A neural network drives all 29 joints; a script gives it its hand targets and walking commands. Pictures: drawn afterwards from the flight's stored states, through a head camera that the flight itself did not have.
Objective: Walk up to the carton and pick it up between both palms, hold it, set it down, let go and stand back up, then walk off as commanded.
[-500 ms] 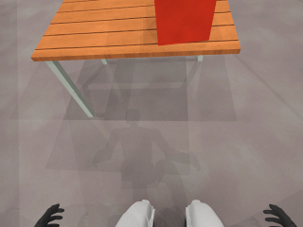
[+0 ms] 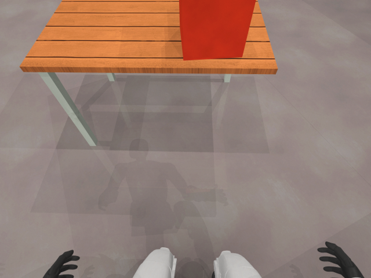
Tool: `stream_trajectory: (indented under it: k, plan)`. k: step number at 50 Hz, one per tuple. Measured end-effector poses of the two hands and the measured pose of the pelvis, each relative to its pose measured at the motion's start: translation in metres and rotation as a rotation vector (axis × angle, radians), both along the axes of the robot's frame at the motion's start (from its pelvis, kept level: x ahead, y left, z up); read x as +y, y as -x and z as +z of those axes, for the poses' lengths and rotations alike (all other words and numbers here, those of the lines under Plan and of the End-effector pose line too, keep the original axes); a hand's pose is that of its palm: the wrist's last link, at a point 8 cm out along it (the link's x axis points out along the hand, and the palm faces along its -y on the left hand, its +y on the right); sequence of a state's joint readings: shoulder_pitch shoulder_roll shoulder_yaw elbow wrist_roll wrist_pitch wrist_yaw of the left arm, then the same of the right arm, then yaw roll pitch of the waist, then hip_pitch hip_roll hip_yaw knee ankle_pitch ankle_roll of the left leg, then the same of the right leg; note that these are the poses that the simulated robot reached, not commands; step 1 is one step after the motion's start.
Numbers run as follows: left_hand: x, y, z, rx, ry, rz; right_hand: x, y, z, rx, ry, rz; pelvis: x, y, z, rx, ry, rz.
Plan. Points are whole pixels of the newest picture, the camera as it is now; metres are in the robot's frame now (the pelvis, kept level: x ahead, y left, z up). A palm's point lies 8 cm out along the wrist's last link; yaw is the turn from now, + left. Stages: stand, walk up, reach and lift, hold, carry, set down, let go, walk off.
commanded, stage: stand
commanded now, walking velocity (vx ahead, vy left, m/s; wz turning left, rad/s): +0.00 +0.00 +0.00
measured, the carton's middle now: (211, 11) +0.97 -0.02 +0.02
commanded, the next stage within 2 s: none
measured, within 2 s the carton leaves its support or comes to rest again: neither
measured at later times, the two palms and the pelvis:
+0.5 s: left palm out of the picture +0.09 +0.33 -0.10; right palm (353, 273) +0.15 -0.31 -0.08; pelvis +0.00 +0.00 +0.00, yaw +0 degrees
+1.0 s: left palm out of the picture +0.07 +0.33 -0.09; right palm (355, 277) +0.14 -0.31 -0.07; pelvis -0.01 +0.00 +0.01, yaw +0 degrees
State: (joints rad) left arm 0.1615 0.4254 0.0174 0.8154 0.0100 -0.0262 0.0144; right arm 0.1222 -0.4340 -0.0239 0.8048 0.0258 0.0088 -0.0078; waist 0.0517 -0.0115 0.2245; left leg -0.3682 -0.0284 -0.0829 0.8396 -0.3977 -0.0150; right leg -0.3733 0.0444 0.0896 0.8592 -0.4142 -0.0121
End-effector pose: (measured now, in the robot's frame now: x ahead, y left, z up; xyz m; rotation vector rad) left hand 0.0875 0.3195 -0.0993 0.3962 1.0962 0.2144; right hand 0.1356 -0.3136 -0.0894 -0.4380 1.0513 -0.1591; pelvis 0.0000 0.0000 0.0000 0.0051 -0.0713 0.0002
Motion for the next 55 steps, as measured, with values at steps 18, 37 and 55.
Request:
stream_trajectory:
  k: [18,37,55]
  plan:
    - [0.006,-0.002,0.001,0.008,-0.001,0.043,0.002,-0.014,0.010,-0.079,-0.012,0.008,0.000,-0.002,0.001,0.006,-0.002,0.002]
    - [0.009,0.009,0.005,0.029,0.002,0.062,0.003,-0.009,0.016,-0.101,-0.018,0.009,0.000,0.006,0.007,0.011,-0.002,0.002]
    - [0.009,0.015,0.007,0.029,0.006,0.064,0.004,-0.004,0.019,-0.107,-0.019,0.009,0.000,0.012,0.008,0.010,-0.002,0.003]
